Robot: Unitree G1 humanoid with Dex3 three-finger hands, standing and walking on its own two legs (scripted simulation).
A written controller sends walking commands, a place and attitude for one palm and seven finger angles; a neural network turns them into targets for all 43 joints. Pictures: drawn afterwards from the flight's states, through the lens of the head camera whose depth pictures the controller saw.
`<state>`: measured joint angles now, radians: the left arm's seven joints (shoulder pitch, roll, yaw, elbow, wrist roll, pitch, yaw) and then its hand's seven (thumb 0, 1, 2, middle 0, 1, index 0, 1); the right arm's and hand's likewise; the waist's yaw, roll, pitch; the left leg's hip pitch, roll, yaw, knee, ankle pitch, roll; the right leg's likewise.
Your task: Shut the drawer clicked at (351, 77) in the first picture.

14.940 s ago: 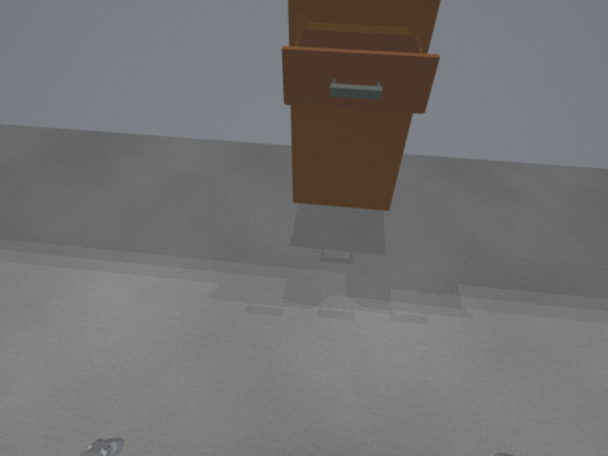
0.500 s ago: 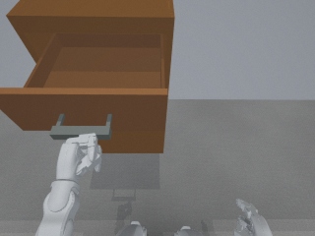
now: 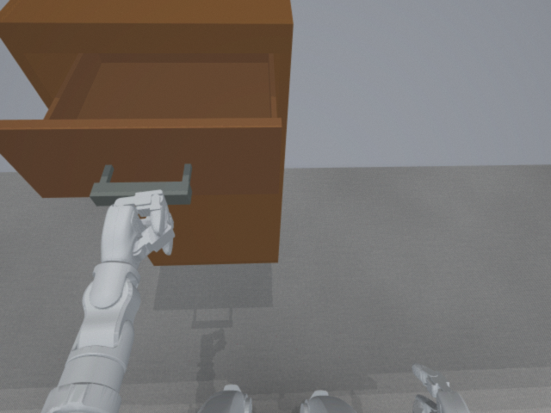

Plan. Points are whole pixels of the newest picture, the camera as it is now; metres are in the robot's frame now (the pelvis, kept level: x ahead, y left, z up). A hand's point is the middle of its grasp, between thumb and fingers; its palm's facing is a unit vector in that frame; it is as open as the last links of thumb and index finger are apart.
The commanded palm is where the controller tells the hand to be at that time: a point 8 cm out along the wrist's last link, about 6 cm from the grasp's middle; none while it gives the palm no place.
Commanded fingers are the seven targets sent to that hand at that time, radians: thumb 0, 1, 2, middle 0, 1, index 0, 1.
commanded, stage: push the drawer shut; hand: left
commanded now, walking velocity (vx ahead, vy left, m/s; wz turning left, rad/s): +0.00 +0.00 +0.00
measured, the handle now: (145, 182) +0.44 +0.21 +0.06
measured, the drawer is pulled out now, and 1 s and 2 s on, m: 0.18 0.05 0.00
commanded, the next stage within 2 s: pull the fist back off the drawer in 1.82 s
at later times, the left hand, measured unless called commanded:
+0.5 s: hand (171, 191) +0.43 +0.17 +0.05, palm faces +0.03 -1.00 -0.02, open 2.8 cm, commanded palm +0.41 +0.23 +0.06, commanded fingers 0.00 0.90 0.90 -1.40 -1.60 -1.40 -1.60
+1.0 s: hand (178, 162) +0.49 +0.17 +0.05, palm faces +0.06 -1.00 -0.02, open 2.9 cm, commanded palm +0.47 +0.22 +0.06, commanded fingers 0.00 0.90 0.90 -1.40 -1.60 -1.40 -1.60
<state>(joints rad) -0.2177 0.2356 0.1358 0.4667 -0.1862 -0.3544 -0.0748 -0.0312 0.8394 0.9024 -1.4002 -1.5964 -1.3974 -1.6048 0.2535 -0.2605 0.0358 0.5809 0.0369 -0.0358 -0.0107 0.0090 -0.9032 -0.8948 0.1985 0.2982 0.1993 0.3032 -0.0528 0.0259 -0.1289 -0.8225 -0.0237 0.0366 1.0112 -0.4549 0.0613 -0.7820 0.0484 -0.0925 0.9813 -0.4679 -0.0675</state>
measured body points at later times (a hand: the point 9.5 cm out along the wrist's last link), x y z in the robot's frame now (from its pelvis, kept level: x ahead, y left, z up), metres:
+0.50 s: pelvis +0.00 +0.01 +0.00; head +0.09 +0.03 +0.44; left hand +0.42 +0.22 +0.05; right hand +0.07 -0.25 -0.11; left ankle +0.02 +0.08 -0.67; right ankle +0.01 -0.08 -0.67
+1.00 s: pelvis +0.00 +0.02 -0.01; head +0.11 +0.04 +0.42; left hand +0.48 +0.22 +0.05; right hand +0.02 -0.24 -0.12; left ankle +0.02 +0.08 -0.67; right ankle +0.01 -0.08 -0.67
